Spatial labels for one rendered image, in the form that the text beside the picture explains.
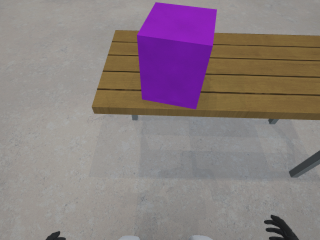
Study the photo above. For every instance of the right robot hand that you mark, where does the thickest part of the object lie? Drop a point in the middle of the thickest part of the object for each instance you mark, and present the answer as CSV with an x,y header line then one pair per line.
x,y
284,230

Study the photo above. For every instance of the carton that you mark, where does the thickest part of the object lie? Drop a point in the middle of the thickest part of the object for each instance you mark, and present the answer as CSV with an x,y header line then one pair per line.
x,y
174,47

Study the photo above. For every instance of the table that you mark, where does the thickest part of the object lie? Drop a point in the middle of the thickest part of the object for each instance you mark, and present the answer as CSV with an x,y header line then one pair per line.
x,y
258,76

